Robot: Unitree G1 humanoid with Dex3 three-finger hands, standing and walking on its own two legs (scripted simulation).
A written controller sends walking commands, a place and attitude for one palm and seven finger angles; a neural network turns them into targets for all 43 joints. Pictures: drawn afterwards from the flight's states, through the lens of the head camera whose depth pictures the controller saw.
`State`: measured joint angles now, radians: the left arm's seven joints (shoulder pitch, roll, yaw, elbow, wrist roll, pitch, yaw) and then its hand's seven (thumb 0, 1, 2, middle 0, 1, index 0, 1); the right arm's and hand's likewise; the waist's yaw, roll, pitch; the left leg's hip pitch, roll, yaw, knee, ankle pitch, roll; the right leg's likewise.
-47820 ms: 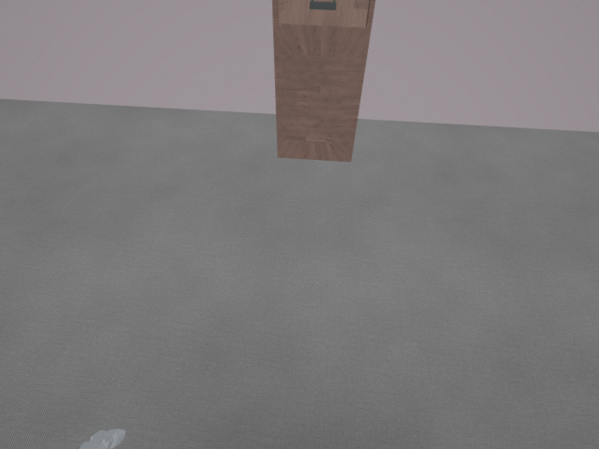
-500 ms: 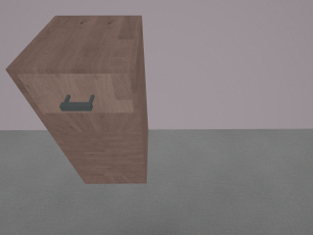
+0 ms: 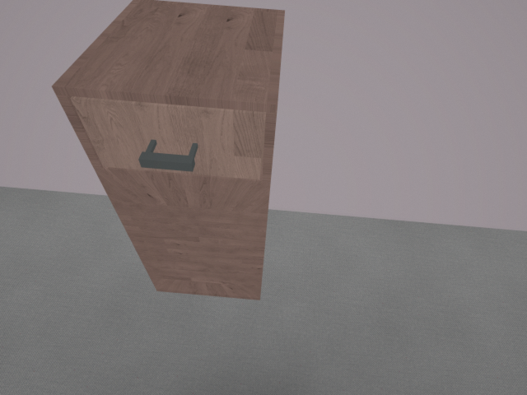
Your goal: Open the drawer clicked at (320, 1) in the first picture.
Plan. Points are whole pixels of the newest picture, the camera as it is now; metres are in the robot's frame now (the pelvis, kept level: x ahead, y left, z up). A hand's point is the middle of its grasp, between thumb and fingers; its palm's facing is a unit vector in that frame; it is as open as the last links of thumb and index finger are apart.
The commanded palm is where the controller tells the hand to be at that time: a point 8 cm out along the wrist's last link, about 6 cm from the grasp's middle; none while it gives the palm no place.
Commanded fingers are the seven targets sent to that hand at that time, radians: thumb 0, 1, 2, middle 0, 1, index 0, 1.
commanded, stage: come to a stop and stand still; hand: left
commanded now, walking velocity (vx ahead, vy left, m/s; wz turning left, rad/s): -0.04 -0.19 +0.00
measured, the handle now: (170, 154) +0.53 +0.24 +0.03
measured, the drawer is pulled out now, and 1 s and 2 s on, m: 0.00 0.00 0.00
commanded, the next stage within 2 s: look again from close up in 1.00 s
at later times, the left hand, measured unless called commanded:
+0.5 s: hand out of the picture +0.02 +0.15 -0.16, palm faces -0.02 -0.98 -0.20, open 7.3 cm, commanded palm none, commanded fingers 0.00 0.90 0.90 -0.20 -0.30 -0.20 -0.30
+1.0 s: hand out of the picture -0.02 +0.09 -0.16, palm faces +0.05 -0.99 -0.14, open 7.4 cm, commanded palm none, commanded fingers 0.00 0.90 0.90 -0.20 -0.30 -0.20 -0.30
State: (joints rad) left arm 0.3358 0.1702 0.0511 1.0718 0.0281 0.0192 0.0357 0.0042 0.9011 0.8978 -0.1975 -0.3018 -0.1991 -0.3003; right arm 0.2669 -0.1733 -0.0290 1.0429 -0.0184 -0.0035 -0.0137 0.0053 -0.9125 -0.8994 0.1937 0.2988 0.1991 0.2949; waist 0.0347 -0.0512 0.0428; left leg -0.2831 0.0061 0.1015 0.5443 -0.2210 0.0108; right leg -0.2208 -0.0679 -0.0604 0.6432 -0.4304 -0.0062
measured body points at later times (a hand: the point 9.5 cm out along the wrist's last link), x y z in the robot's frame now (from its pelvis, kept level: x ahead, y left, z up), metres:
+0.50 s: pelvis +0.02 -0.02 +0.01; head +0.02 -0.03 +0.46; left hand +0.02 +0.20 -0.14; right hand +0.00 -0.23 -0.15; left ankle +0.02 +0.11 -0.73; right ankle +0.00 -0.09 -0.73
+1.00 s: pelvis +0.02 -0.05 +0.01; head +0.02 -0.06 +0.46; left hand -0.02 +0.14 -0.15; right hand -0.01 -0.25 -0.15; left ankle +0.02 +0.11 -0.73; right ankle +0.00 -0.09 -0.73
